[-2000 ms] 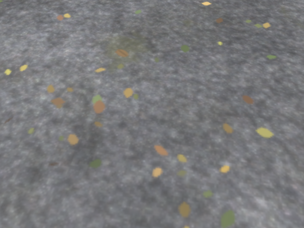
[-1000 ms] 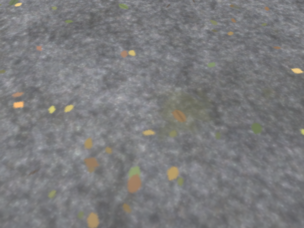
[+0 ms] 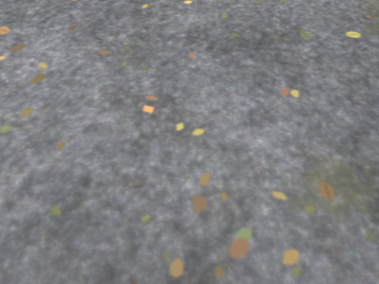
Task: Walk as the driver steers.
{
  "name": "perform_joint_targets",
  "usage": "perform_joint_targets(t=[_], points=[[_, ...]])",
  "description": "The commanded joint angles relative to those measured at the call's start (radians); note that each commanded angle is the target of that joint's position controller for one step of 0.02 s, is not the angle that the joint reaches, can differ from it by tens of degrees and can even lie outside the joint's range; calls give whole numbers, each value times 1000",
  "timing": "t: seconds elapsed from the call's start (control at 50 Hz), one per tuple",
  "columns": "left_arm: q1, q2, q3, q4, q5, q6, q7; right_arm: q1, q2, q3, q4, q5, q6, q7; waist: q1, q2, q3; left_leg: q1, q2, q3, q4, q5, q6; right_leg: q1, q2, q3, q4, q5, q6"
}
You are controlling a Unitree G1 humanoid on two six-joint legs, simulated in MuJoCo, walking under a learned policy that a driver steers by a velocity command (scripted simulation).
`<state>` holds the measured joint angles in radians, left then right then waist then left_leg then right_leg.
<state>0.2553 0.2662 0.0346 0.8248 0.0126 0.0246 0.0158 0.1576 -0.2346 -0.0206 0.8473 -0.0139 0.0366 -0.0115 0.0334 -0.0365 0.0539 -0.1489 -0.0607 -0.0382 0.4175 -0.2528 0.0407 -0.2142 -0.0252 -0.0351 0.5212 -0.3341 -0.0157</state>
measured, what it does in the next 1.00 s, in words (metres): lifts its left foot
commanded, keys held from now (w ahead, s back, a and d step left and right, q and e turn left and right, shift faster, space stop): no key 0.60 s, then w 0.40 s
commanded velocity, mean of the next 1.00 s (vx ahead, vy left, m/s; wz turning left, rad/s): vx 0.10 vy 0.00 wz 0.03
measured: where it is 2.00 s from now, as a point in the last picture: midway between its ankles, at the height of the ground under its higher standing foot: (207, 248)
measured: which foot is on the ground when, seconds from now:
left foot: down 0.00-0.86, up 0.88-1.00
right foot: down 0.00-1.00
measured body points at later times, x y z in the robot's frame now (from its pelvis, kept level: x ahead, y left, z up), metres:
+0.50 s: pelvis -0.01 +0.01 +0.01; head +0.00 +0.01 +0.46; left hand +0.02 +0.26 -0.15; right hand +0.03 -0.25 -0.14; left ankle -0.02 +0.11 -0.74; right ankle -0.01 -0.11 -0.74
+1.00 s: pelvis +0.08 -0.04 +0.00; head +0.08 -0.05 +0.45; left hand +0.02 +0.21 -0.14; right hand +0.11 -0.28 -0.15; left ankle +0.04 +0.09 -0.67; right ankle +0.02 -0.10 -0.74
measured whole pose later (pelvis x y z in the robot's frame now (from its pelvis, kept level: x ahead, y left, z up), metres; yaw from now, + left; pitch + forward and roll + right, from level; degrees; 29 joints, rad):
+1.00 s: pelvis +0.08 -0.04 +0.00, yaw +0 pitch +0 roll +1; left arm 0.44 0.19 0.03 1.09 0.02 -0.07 0.00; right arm 0.27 -0.23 -0.04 1.07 -0.03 -0.04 0.02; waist 0.01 0.03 0.00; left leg -0.40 0.01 0.01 0.98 -0.31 0.09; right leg -0.07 0.04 -0.06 0.36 -0.29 -0.07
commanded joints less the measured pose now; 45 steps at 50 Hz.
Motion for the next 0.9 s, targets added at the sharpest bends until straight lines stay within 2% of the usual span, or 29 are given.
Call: perform_joint_targets(t=[0.02,0.04,0.06,0.08,0.1,0.14,0.2,0.4,0.6,0.62,0.66,0.68,0.72,0.74,0.76,0.78,0.8,0.82,0.84,0.86,0.88,0.9], points=[[1,75,10,-37,-1,0,9,-39,-114,-7,-36,0,-34,-13,-8,180,-62,61,286,-221,-103,471,123,-11,-19,43,-57,-22,-2],[0,81,11,-24,-2,-3,6,-51,-116,-4,-26,-5,-33,-17,0,175,-57,45,237,-185,-98,425,88,34,-21,46,-114,80,3],[1,100,16,-14,3,-5,3,-36,-130,-6,-13,2,-35,-22,-5,190,-53,31,203,-167,-96,395,58,67,-30,51,-143,182,8],[17,101,12,0,6,-12,0,-17,-135,-7,3,6,-36,-23,-8,186,-69,28,178,-154,-101,334,40,96,-48,62,-164,236,14],[27,111,13,20,3,-16,-3,0,-135,-8,15,9,-36,-22,-19,140,-50,25,159,-144,-116,266,30,81,-53,67,-158,246,14],[28,87,7,52,2,-17,-4,13,-123,-5,46,9,-35,-23,-20,75,-12,23,152,-139,-114,226,30,66,-57,73,-178,241,14],[29,73,2,88,4,-17,2,16,-121,-4,80,8,-39,-22,-19,48,-13,21,148,-133,-110,232,34,76,-62,79,-195,250,11],[29,60,-6,186,2,-18,10,41,-108,6,178,8,-45,-26,-15,38,-11,-20,134,-125,-138,167,29,108,-73,85,-196,229,0],[43,35,-19,253,0,-18,16,103,-82,19,246,7,-45,-29,-20,38,1,-28,127,-112,-133,162,23,92,-75,88,-193,220,-6],[54,31,-21,260,1,-18,15,118,-80,20,253,7,-44,-29,-23,43,-19,-22,118,-111,-142,61,27,96,-62,79,-189,141,-8],[55,40,-13,256,7,-13,12,136,-119,2,255,6,-33,-29,-27,79,8,-66,102,-135,-143,-281,66,39,-5,37,-112,-120,-28],[42,39,-11,246,13,-10,7,151,-130,-6,253,2,-26,-26,-37,91,54,-96,118,-174,-160,-441,92,-35,12,32,-75,-222,-38],[2,-3,-19,217,24,-15,-4,216,-139,-19,263,-1,-24,-22,-66,153,124,-82,216,-325,-235,-600,155,-174,43,-10,53,-206,-42],[-7,-23,-24,204,31,-24,-8,236,-145,-27,268,-2,-26,-22,-71,185,131,-59,278,-400,-269,-604,190,-211,38,-31,117,-132,-45],[-22,-17,-22,191,31,-36,-11,238,-139,-30,266,-4,-32,-20,-73,183,129,-63,310,-434,-287,-556,209,-220,16,-17,157,-96,-51],[-22,-3,-17,182,26,-48,-15,225,-139,-33,260,-8,-38,-17,-61,168,114,-57,315,-426,-284,-497,213,-213,7,-5,162,-105,-58],[-4,1,-14,180,20,-59,-21,201,-141,-37,251,-7,-45,-15,-42,157,100,-65,303,-390,-268,-450,205,-176,4,-6,120,-109,-66],[51,-10,-13,194,14,-69,-24,159,-138,-40,237,1,-50,-13,-6,150,88,-122,270,-330,-241,-416,185,-68,15,-23,34,-67,-75],[148,-24,-12,227,7,-77,-22,107,-129,-40,221,8,-53,-10,45,135,84,-235,219,-259,-177,-393,156,107,43,-42,-74,-17,-83],[247,1,-1,263,9,-84,-13,65,-96,-35,198,5,-61,-7,83,56,83,-365,151,-175,-42,-336,119,273,10,34,-159,-36,-86],[370,92,22,286,17,-91,-3,23,-14,-13,159,11,-75,1,124,-181,42,-518,15,4,270,-262,64,392,-209,400,-346,-300,-135],[436,148,39,314,8,-84,-6,-6,-55,-21,126,-18,-83,7,116,-212,75,-633,-2,63,470,-288,58,376,-358,640,-427,-402,-197]])
Keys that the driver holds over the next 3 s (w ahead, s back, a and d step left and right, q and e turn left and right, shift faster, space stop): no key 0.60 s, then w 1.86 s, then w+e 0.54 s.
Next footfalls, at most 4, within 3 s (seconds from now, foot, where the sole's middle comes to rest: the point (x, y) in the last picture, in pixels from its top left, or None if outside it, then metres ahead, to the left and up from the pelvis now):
1.30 left None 0.41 0.04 -0.78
1.84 right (231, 222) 0.72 -0.12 -0.78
2.40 left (188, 157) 1.02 0.05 -0.78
2.96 right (228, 116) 1.29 -0.13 -0.78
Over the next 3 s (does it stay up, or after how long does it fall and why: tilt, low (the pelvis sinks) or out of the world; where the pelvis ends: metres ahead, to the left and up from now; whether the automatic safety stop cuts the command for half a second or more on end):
stays up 1.18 -0.06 -0.02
